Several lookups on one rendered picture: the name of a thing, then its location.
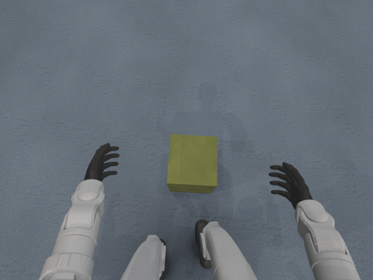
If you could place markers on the robot right forearm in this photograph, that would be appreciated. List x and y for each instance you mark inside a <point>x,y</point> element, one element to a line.
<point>326,250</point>

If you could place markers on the robot left hand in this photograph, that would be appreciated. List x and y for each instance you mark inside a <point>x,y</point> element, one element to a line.
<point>97,165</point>

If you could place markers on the carton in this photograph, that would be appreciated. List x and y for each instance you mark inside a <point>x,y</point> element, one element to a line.
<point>192,164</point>

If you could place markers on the right robot foot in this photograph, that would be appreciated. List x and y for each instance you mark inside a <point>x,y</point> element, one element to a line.
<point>198,229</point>

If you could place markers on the robot left forearm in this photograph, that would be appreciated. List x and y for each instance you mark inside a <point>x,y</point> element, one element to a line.
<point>72,256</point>

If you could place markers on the robot left shin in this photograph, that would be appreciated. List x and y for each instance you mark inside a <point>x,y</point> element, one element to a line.
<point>153,237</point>

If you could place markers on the robot right hand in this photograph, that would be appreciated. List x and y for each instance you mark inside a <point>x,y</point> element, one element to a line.
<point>297,190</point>

